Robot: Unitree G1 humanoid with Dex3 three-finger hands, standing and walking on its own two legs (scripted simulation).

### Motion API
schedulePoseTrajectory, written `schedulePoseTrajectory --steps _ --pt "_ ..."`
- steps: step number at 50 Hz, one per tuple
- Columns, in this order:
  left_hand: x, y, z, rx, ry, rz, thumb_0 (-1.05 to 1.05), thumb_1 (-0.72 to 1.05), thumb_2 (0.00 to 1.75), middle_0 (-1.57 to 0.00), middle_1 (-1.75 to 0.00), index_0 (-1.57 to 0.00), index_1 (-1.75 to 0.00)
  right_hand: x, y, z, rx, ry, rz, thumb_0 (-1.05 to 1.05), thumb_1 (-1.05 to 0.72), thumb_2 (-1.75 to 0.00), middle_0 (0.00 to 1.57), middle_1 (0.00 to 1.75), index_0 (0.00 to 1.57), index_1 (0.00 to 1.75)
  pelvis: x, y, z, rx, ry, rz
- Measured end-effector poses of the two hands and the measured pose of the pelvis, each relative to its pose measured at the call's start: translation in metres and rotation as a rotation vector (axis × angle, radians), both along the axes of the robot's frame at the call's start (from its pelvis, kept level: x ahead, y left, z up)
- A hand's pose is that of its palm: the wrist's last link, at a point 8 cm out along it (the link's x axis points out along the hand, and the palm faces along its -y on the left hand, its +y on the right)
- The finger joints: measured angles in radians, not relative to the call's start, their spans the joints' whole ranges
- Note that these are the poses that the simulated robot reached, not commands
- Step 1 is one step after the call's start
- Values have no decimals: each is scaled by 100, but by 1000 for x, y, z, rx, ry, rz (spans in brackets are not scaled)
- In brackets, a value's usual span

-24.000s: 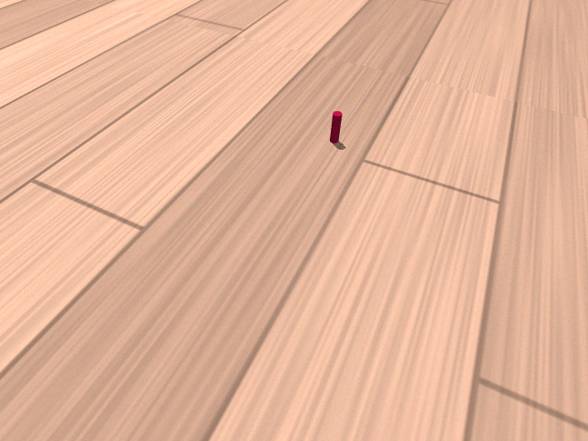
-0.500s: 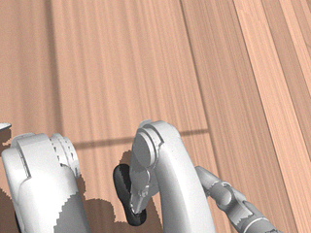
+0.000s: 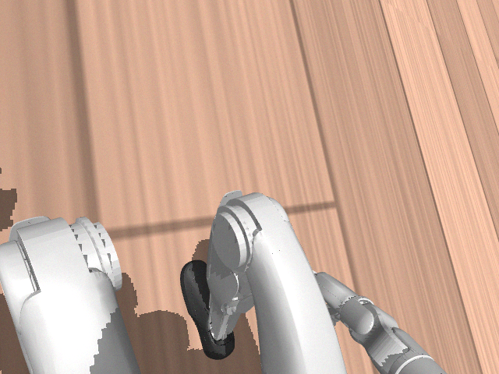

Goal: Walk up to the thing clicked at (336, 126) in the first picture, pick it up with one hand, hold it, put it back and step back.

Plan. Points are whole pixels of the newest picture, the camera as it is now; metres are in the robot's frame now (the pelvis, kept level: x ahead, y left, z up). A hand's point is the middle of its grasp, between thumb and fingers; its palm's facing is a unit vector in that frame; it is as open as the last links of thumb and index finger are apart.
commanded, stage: settle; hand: left
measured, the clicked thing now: out of the picture +0.41 +0.30 -0.20
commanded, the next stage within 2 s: none
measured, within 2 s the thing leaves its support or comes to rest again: leaves its support in 0.20 s
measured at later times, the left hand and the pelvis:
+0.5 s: hand out of the picture +0.39 +0.31 -0.10, palm faces +0.29 -0.96 +0.00, open 6.7 cm; pelvis +0.01 +0.00 +0.01, yaw +2 degrees
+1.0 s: hand out of the picture +0.38 +0.31 +0.00, palm faces +0.32 -0.95 -0.03, open 6.7 cm; pelvis +0.02 -0.02 +0.05, yaw +8 degrees
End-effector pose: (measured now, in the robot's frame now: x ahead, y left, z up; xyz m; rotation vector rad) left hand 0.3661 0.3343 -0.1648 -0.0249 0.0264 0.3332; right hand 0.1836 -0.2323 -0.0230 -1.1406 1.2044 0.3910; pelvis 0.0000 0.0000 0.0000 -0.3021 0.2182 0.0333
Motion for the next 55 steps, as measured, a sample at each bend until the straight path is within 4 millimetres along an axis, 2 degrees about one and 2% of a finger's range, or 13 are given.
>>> schedulePoseTrajectory --steps 8,13,24,39,55 --pt "-1 -1 3 -1 -4 -15 0 16 86 -90 -94 -84 -95 0 -2 0 2 -1 -21 0 -87 -90 21 30 20 30 1 -1 2 4 9 4" --pt "-3 3 13 2 -19 -9 -1 9 97 -93 -105 -86 -105 4 -2 -1 14 -12 -39 0 -88 -90 21 30 20 30 2 -2 3 10 23 8" --pt "-11 19 61 36 -48 -33 -2 6 104 -94 -106 -88 -108 18 0 -3 98 -76 -118 0 -88 -90 21 30 20 30 6 -4 12 30 88 28" --pt "-26 27 136 58 -24 -23 -2 5 105 -96 -104 -89 -106 33 0 -15 262 -137 -287 0 -87 -90 21 30 20 30 11 -11 33 83 211 67" --pt "-13 22 181 50 -1 -9 -2 5 106 -96 -103 -90 -105 33 -18 -24 321 -138 -409 0 -87 -89 21 30 20 30 19 -22 50 139 292 88"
